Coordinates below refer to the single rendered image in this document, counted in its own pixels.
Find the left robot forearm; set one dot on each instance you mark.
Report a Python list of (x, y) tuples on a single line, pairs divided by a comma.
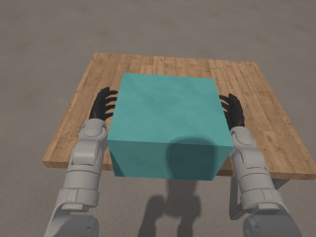
[(81, 184)]

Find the left robot upper arm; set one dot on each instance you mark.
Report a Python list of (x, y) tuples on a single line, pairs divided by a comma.
[(73, 225)]

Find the table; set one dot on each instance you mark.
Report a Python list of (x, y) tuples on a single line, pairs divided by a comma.
[(285, 154)]

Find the robot left hand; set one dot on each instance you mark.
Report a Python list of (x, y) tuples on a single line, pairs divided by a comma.
[(99, 107)]

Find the carton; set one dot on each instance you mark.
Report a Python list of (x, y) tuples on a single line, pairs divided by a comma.
[(168, 127)]

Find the right robot forearm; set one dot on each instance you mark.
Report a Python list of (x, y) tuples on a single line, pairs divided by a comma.
[(258, 193)]

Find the robot right hand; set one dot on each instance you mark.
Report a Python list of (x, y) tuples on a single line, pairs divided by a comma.
[(234, 115)]

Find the right robot upper arm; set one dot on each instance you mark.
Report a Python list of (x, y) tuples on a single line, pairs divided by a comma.
[(264, 225)]

